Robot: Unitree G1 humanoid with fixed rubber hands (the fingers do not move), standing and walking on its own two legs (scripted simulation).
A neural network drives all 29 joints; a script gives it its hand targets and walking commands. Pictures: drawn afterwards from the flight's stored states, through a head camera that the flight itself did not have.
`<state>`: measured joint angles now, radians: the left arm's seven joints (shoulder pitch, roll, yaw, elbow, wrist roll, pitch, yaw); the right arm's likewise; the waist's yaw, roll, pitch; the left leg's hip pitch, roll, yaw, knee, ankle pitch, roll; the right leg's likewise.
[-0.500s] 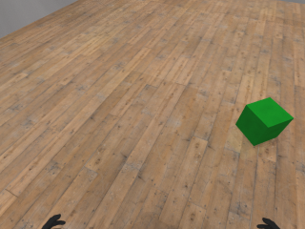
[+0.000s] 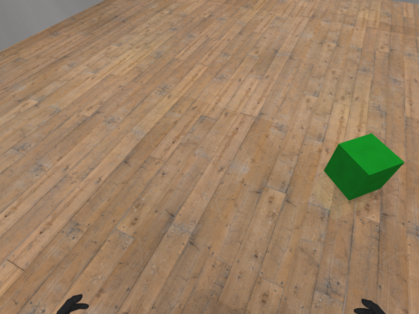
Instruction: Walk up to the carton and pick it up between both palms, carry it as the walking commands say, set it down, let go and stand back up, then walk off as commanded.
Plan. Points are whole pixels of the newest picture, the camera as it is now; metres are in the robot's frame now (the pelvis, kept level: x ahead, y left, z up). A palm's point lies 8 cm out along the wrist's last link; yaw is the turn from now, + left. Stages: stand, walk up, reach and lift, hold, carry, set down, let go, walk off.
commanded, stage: walk up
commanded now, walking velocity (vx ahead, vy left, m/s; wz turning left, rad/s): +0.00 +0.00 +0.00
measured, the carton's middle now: (360, 166) +0.95 -0.81 -0.66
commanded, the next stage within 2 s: none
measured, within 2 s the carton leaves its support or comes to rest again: neither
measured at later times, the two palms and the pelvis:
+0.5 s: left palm out of the picture +0.01 +0.24 -0.12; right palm (351, 284) +0.20 -0.28 -0.11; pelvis +0.08 -0.02 +0.00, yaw +1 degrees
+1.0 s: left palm (122, 204) +0.39 +0.26 -0.13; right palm (317, 241) +0.30 -0.24 -0.13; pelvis +0.31 +0.01 +0.00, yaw +6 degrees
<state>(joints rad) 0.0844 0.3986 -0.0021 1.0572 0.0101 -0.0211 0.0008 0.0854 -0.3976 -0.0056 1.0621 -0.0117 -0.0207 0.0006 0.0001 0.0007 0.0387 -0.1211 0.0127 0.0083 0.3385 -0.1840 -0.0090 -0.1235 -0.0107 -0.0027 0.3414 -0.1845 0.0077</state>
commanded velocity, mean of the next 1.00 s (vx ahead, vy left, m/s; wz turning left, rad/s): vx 0.42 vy -0.01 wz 0.12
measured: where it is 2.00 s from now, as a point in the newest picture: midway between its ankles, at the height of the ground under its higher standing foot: (217, 265)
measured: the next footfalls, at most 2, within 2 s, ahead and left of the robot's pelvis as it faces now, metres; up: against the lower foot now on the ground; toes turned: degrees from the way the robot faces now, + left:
left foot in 0.68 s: +0.29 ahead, +0.14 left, +0.00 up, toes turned +11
right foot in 1.12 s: +0.53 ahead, -0.12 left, +0.00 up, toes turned -5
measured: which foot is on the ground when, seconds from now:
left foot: down 0.00-0.32, up 0.34-0.66, down 0.68-1.00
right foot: down 0.00-0.70, up 0.72-1.00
